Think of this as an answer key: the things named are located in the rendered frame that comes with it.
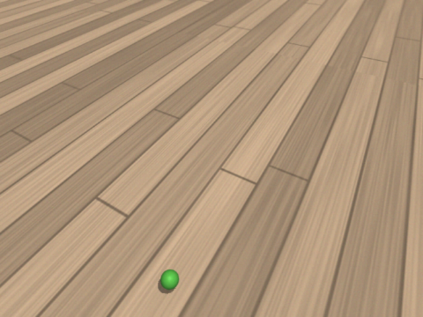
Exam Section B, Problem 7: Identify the ball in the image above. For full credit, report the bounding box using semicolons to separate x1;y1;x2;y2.
161;269;179;290

